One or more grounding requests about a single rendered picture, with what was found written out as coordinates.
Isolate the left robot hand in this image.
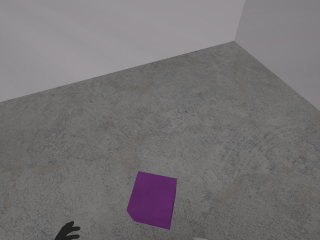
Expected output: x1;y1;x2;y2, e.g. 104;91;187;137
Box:
54;221;81;240

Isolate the carton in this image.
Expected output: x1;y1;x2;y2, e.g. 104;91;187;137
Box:
126;171;177;230

